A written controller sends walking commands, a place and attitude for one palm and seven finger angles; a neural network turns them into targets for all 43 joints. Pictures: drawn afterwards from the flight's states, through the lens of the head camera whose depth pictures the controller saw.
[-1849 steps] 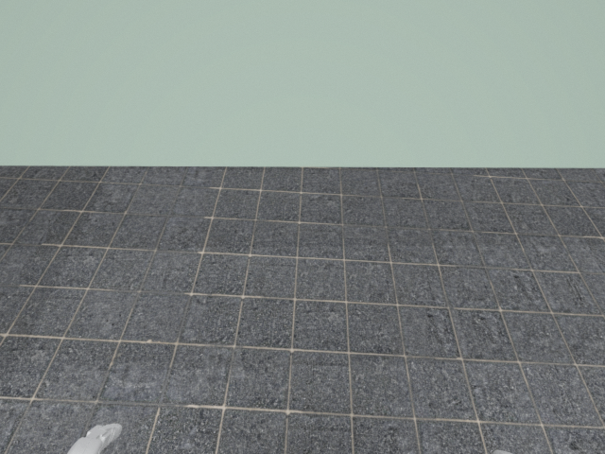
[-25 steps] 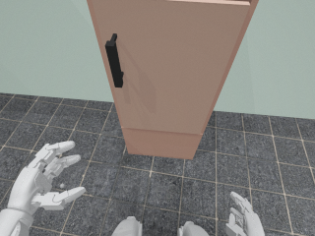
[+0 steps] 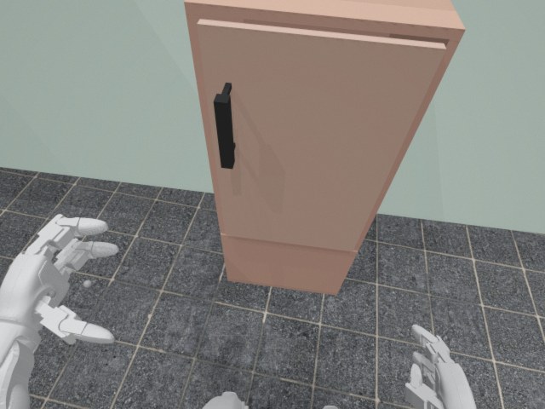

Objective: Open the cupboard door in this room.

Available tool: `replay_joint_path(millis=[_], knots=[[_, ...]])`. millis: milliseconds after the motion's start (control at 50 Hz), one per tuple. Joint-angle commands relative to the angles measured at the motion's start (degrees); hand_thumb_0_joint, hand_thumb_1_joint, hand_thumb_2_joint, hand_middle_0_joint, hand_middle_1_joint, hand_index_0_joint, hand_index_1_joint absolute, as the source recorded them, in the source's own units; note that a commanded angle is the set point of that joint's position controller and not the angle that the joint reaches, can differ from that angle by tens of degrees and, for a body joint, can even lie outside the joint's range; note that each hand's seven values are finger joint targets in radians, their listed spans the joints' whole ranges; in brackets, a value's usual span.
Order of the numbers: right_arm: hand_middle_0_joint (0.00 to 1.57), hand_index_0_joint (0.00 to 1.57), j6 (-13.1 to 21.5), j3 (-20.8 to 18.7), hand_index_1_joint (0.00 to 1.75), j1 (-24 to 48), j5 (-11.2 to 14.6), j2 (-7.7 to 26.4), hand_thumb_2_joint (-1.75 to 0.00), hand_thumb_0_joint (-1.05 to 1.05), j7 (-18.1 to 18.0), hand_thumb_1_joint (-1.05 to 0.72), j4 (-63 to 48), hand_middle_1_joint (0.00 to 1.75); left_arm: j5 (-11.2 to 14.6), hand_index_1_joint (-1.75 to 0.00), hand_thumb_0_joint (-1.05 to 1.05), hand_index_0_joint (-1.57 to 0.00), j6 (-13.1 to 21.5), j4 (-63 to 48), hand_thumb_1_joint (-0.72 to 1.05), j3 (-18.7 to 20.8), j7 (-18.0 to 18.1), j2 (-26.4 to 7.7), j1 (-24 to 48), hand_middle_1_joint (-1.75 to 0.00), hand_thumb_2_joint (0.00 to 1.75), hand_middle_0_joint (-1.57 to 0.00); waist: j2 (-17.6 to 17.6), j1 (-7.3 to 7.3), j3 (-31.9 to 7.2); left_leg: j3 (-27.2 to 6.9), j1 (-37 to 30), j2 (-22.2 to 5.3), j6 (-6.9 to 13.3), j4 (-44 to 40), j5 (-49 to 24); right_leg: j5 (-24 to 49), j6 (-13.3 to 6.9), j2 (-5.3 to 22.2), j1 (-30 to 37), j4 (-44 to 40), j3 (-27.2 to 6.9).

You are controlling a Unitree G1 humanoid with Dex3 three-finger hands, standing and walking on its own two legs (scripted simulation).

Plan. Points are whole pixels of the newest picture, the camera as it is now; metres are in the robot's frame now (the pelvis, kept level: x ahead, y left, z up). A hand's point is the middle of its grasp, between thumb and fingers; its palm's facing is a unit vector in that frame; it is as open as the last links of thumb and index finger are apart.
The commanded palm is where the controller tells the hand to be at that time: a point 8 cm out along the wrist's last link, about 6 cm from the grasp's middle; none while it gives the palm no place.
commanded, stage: raise the hand with hooked fingers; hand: left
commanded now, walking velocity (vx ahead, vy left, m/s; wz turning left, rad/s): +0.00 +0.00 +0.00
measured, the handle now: (227, 127) +0.58 +0.12 +0.07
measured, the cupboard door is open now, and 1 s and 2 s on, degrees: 0 0 0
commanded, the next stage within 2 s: move the hooked fingers beside the handle in 0.76 s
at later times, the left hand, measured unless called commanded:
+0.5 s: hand (89, 254) +0.29 +0.27 +0.08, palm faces -0.06 -1.00 -0.03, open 14.0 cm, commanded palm +0.27 +0.32 +0.09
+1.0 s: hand (100, 251) +0.30 +0.25 +0.08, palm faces -0.05 -1.00 -0.03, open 14.0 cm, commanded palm +0.28 +0.30 +0.09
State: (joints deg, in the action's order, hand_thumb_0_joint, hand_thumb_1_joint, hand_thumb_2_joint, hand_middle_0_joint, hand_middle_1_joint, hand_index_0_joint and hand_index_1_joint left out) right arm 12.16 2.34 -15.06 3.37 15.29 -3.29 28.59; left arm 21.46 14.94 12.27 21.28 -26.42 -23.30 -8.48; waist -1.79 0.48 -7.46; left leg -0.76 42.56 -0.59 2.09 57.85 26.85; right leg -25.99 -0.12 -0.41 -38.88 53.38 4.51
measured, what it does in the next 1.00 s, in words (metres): stands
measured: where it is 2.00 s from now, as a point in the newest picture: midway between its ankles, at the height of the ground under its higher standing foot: outside the picture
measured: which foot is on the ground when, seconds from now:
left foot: down 0.00-1.00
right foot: down 0.00-1.00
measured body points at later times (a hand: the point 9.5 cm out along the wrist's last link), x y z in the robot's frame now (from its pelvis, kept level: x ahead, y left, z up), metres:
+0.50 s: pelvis +0.00 +0.00 +0.01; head +0.05 +0.01 +0.46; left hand +0.29 +0.32 +0.09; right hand +0.14 -0.26 -0.06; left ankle +0.02 +0.09 -0.68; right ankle +0.00 -0.12 -0.68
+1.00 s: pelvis +0.00 -0.01 +0.01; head +0.05 +0.00 +0.46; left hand +0.29 +0.31 +0.09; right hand +0.16 -0.26 -0.07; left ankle +0.02 +0.09 -0.68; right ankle +0.00 -0.12 -0.68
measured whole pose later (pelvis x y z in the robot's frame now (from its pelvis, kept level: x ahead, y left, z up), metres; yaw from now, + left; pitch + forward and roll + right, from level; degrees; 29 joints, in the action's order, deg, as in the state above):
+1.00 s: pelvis +0.00 -0.01 +0.01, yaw +0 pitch +11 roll -2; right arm 10.2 2.6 -16.2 3.1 16.3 -4.4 30.7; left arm 20.7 14.6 26.4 23.2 -31.9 -25.2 5.1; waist -1.4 0.6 -5.7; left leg -0.5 39.6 -1.0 1.2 53.7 24.8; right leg -24.3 -1.0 -0.9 -36.7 50.3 4.2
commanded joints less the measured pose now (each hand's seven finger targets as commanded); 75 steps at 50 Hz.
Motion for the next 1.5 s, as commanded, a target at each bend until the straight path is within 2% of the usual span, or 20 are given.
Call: replay_joint_path(millis=[0,60,100,120,180,300,380,500,640,720,840,860,980,1080,1200,1260,1320,1340,1400,1480], knots=[[0.20,0.20,2.5,-3.9,0.30,0.7,-0.1,10.0,-0.90,0.00,-1.4,-0.90,-7.9,0.30,0.4,-1.20,0.00,-0.30,0.3,-8.8,-0.50,4.3,-3.1,-13.1,14.3,-1.20,0.30,-0.30,-2.8,0.71,-9.1,-2.8,-10.9,0.3,-1.0,-11.6,-13.2,9.6,-1.9,-1.8,4.3,-7.7,-0.7],[0.20,0.20,2.9,-3.6,0.30,0.6,-0.5,9.1,-0.90,0.00,-1.8,-0.90,-7.5,0.30,1.4,-1.20,0.00,-0.30,3.7,-11.7,-0.50,8.2,-2.8,-16.4,18.4,-1.20,0.30,-0.30,-3.8,0.02,-13.5,-3.1,-14.8,0.1,-1.2,-12.0,-16.4,11.2,-2.0,-1.9,5.7,-7.5,-0.8],[0.20,0.20,3.0,-3.4,0.30,0.5,-0.8,9.2,-0.90,0.00,-1.9,-0.90,-6.6,0.30,1.4,-1.20,0.00,-0.30,5.5,-10.9,-0.50,10.4,-1.9,-18.6,19.9,-1.20,0.30,-0.30,-5.1,-0.62,-13.1,-3.5,-15.3,0.1,-1.7,-12.2,-17.1,10.8,-2.4,-2.2,5.5,-7.1,-0.7],[0.20,0.20,2.9,-3.2,0.30,0.5,-0.6,8.8,-0.90,0.00,-1.7,-0.90,-6.3,0.30,1.3,-1.20,0.00,-0.30,5.9,-10.0,-0.50,9.5,-2.1,-17.4,20.1,-1.20,0.30,-0.30,-7.1,-0.30,-13.0,-3.4,-16.5,0.0,-1.9,-12.6,-17.2,10.5,-2.4,-2.2,4.9,-7.3,-0.7],[0.20,0.20,2.3,-3.2,0.30,0.3,-0.2,9.3,-0.90,0.00,-1.8,-0.90,-5.5,0.30,0.7,-1.20,0.00,-0.30,3.9,-2.7,-0.50,8.3,-3.2,-16.6,19.8,-1.20,0.30,-0.30,-6.7,0.13,-9.5,-3.6,-15.0,-0.1,-1.9,-13.9,-14.5,9.1,-2.1,-1.8,3.8,-8.2,-0.5],[0.20,0.20,1.6,-3.6,0.30,-0.3,0.1,9.9,-0.90,0.00,-1.6,-0.90,-7.0,0.30,1.1,-1.20,0.00,-0.30,-1.8,2.3,-0.50,6.1,-7.2,-15.2,18.9,-1.20,0.30,-0.30,-3.6,-0.58,-10.5,-2.9,-15.0,0.3,-1.4,-14.1,-19.4,13.8,-2.2,-1.7,7.1,-9.4,-0.5],[0.20,0.20,1.5,-4.0,0.30,-0.7,-0.3,10.0,-0.90,0.00,-1.0,-0.90,-7.5,0.30,1.8,-1.20,0.00,-0.30,0.5,0.0,-0.50,8.7,-6.1,-17.1,19.5,-1.20,0.30,-0.30,-0.2,-0.56,-11.2,-2.3,-13.8,0.4,-1.1,-13.8,-18.4,13.9,-1.8,-2.0,7.3,-9.4,-0.7],[0.20,0.20,1.3,-4.0,0.30,-1.0,-0.6,9.7,-0.90,0.00,-0.8,-0.90,-6.5,0.30,1.2,-1.20,0.00,-0.30,4.9,-2.3,-0.50,10.2,-3.7,-18.6,21.9,-1.20,0.30,-0.30,-4.9,-0.57,-11.9,-1.9,-14.7,0.5,-1.3,-13.5,-17.6,12.6,-2.2,-1.9,7.3,-9.0,-1.5],[0.20,0.20,1.3,-3.8,0.30,-0.5,-0.2,9.3,-0.90,0.00,-1.1,-0.90,-6.6,0.30,0.8,-1.20,0.00,-0.30,3.5,-3.4,-0.50,8.9,-4.9,-18.2,20.9,-1.20,0.30,-0.30,-7.2,-0.13,-13.2,-1.6,-16.0,0.5,-0.9,-13.6,-18.4,14.4,-1.9,-1.7,8.4,-9.8,-1.9],[0.20,0.20,1.1,-3.6,0.30,-0.5,-0.3,9.3,-0.90,0.00,-1.4,-0.90,-6.3,0.30,2.2,-1.20,0.00,-0.30,2.9,0.0,-0.50,9.4,-5.2,-17.2,20.5,-1.20,0.30,-0.30,-2.4,0.39,-10.5,-1.2,-13.3,0.7,-0.7,-13.2,-16.7,14.3,-1.6,-2.0,8.4,-10.3,-2.1],[0.20,0.20,0.9,-3.7,0.30,-0.5,-0.2,9.5,-0.90,0.00,-1.3,-0.90,-6.4,0.30,1.4,-1.20,0.00,-0.30,2.2,2.5,-0.50,7.6,-5.9,-16.1,21.2,-1.20,0.30,-0.30,-2.3,0.39,-10.5,-1.0,-12.3,0.8,-0.6,-12.7,-16.2,14.3,-1.5,-1.6,8.0,-10.1,-2.5],[0.20,0.20,0.9,-3.6,0.30,-0.5,-0.2,9.4,-0.90,0.00,-1.4,-0.90,-6.2,0.30,1.3,-1.20,0.00,-0.30,2.3,1.8,-0.50,5.7,-6.0,-14.7,24.4,-1.20,0.30,-0.30,-2.3,1.32,-10.4,-0.9,-12.5,0.9,-0.4,-12.5,-15.9,14.5,-1.3,-1.5,7.4,-10.1,-2.6],[0.20,0.20,0.6,-3.4,0.30,-1.1,-0.3,9.5,-0.90,0.00,-2.0,-0.90,-4.5,0.30,0.2,-1.20,0.00,-0.30,4.2,3.7,-0.50,6.8,-4.9,-17.7,33.4,-1.20,0.30,-0.30,-2.9,2.11,-10.9,-1.2,-12.1,0.7,-0.5,-11.9,-13.7,11.8,-1.3,-1.4,6.3,-10.0,-3.3],[0.20,0.20,-0.2,-3.4,0.30,-1.3,-0.3,9.3,-0.90,0.00,-2.0,-0.90,-3.9,0.30,-1.1,-1.20,0.00,-0.30,4.5,6.6,-0.50,7.5,-4.0,-19.3,36.0,-1.20,0.30,-0.30,-5.6,1.46,-13.3,-0.9,-12.4,0.6,-0.6,-11.9,-14.7,12.7,-1.4,-1.2,7.4,-9.4,-3.7],[0.20,0.20,-1.7,-3.6,0.30,-2.6,-0.4,9.8,-0.90,0.00,-1.7,-0.90,-3.8,0.30,-1.7,-1.20,0.00,-0.30,3.0,12.8,-0.50,8.2,-4.2,-20.7,38.3,-1.20,0.30,-0.30,-3.2,0.95,-14.0,-0.5,-10.4,0.6,-0.5,-11.5,-16.2,15.1,-1.6,-1.3,9.0,-9.1,-3.9],[0.20,0.20,-2.4,-3.6,0.30,-3.1,-0.2,9.7,-0.90,0.00,-1.4,-0.90,-4.1,0.30,-2.0,-1.20,0.00,-0.30,3.1,14.2,-0.50,6.1,-4.3,-18.7,40.6,-1.20,0.30,-0.30,-2.6,1.86,-13.6,-0.3,-10.1,0.6,-0.5,-11.6,-16.4,16.0,-1.2,-1.3,7.8,-8.9,-3.6],[0.20,0.20,-3.0,-3.9,0.30,-4.3,-0.4,10.1,-0.90,0.00,-1.3,-0.90,-3.5,0.30,-2.4,-1.20,0.00,-0.30,4.3,16.0,-0.50,8.0,-3.8,-21.0,42.3,-1.20,0.30,-0.30,-2.3,1.65,-14.9,-0.4,-10.0,0.4,-0.5,-11.3,-17.0,16.2,-1.4,-1.5,7.8,-8.4,-3.7],[0.20,0.20,-3.3,-3.8,0.30,-4.5,-0.3,9.8,-0.90,0.00,-1.2,-0.90,-3.4,0.30,-2.6,-1.20,0.00,-0.30,4.5,16.3,-0.50,5.6,-3.7,-18.6,44.4,-1.20,0.30,-0.30,-2.5,2.54,-14.2,-0.4,-10.2,0.5,-0.4,-11.3,-16.3,15.5,-1.2,-1.5,6.5,-8.5,-3.6],[0.20,0.20,-3.8,-4.2,0.30,-5.4,-0.6,10.1,-0.90,0.00,-1.2,-0.90,-2.6,0.30,-3.1,-1.20,0.00,-0.30,5.7,17.0,-0.50,6.4,-3.1,-20.0,47.8,-1.20,0.30,-0.30,-2.3,2.47,-15.8,-0.7,-10.7,0.3,-0.4,-10.8,-17.6,16.2,-1.5,-1.6,6.7,-7.9,-3.6],[0.20,0.20,-4.5,-4.3,0.30,-6.2,-0.6,9.9,-0.90,0.00,-1.0,-0.90,-1.8,0.30,-4.3,-1.20,0.00,-0.30,6.5,17.0,-0.50,4.8,-2.3,-19.0,51.3,-1.20,0.30,-0.30,-5.3,3.01,-18.1,-1.3,-13.8,-0.1,-0.7,-11.0,-19.5,16.4,-1.5,-1.5,4.6,-7.5,-3.0]])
